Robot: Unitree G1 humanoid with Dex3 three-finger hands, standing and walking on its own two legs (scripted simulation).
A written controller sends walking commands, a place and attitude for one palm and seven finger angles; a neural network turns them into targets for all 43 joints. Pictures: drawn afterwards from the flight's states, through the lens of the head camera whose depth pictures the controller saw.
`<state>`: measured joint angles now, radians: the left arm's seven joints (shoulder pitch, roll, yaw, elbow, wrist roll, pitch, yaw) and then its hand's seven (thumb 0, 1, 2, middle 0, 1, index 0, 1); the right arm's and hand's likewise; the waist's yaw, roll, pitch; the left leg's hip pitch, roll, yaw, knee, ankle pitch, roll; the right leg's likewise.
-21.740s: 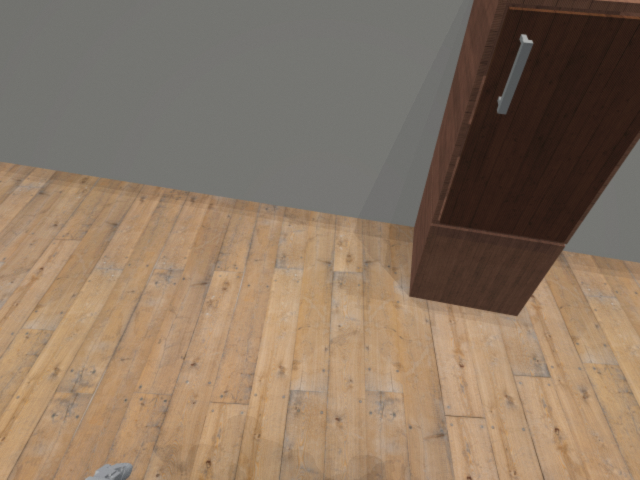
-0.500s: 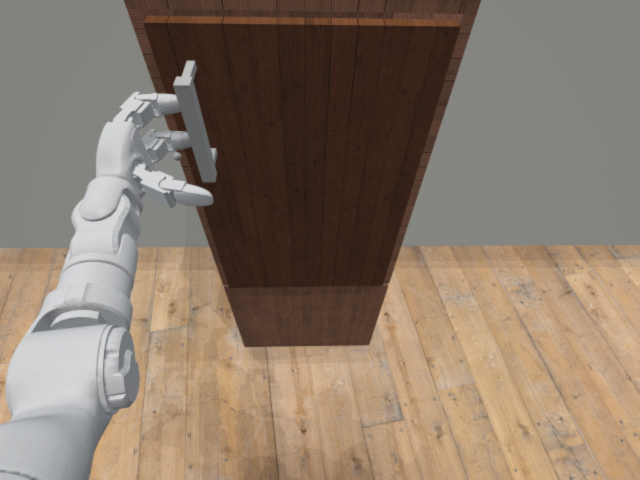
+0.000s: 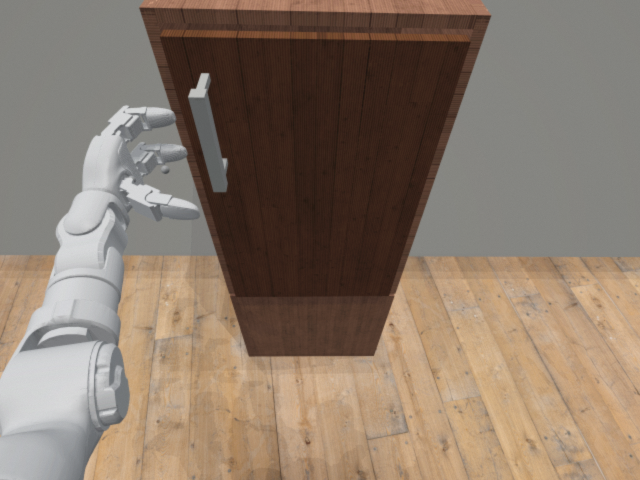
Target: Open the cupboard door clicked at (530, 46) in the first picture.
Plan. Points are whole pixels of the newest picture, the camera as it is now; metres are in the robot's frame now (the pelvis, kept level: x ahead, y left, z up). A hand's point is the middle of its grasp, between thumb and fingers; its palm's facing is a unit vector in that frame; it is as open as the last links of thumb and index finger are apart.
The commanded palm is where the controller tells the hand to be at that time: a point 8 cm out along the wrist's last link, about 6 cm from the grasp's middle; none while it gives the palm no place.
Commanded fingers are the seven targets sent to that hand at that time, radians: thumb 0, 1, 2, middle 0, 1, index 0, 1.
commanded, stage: move the hooked fingers beside the handle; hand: left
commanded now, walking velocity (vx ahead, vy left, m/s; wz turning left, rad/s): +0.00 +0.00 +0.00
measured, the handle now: (212, 136) +0.52 +0.14 +0.15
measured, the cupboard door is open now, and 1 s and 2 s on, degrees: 0 0 0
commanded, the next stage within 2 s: slide the fingers in behind the handle in 1.14 s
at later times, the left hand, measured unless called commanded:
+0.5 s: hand (154, 166) +0.46 +0.20 +0.15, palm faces -0.01 -1.00 +0.01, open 14.0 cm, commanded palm +0.44 +0.26 +0.15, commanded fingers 0.00 -0.50 0.30 -0.30 -1.20 -0.30 -1.20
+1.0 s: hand (144, 169) +0.45 +0.21 +0.15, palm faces -0.01 -1.00 +0.02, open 14.0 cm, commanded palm +0.43 +0.26 +0.15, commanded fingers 0.00 -0.50 0.30 -0.30 -1.20 -0.30 -1.20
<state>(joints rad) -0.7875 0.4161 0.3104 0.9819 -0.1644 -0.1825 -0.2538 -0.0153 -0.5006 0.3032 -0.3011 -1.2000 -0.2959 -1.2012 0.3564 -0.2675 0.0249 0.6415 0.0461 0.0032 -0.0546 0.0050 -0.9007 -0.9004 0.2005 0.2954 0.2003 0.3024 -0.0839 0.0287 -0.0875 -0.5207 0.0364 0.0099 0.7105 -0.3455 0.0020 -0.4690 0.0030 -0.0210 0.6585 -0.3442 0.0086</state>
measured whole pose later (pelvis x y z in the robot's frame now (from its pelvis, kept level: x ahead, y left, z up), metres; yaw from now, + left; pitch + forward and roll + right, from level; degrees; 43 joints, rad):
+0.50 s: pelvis -0.01 +0.00 +0.00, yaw +0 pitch +10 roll -2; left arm -0.84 0.47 0.34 1.04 -0.17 -0.21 -0.30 -0.02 -0.50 0.30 -0.30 -1.20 -0.30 -1.20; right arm 0.37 -0.28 0.03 0.65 0.04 0.00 -0.06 0.00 -0.90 -0.90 0.20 0.30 0.20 0.30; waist -0.10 0.02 -0.08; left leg -0.56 0.04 0.01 0.73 -0.34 0.00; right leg -0.50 0.00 -0.02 0.67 -0.34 0.01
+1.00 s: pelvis +0.00 +0.00 +0.00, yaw +0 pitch +10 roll -2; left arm -0.81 0.49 0.34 1.03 -0.19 -0.18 -0.34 -0.02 -0.50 0.30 -0.30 -1.20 -0.30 -1.20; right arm 0.35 -0.28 0.03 0.64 0.05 0.01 -0.07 0.00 -0.90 -0.90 0.20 0.30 0.20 0.30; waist -0.09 0.03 -0.09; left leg -0.55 0.04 0.00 0.72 -0.34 0.00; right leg -0.49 0.01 -0.03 0.66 -0.34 0.01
